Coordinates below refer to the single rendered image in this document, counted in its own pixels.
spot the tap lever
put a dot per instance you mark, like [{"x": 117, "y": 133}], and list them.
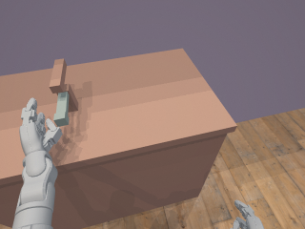
[{"x": 62, "y": 110}]

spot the left robot hand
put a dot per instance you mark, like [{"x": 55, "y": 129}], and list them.
[{"x": 33, "y": 135}]

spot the left robot forearm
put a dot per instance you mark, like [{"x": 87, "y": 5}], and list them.
[{"x": 36, "y": 200}]

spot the right robot hand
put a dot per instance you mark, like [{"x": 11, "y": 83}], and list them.
[{"x": 252, "y": 222}]

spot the counter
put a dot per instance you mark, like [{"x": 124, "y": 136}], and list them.
[{"x": 144, "y": 132}]

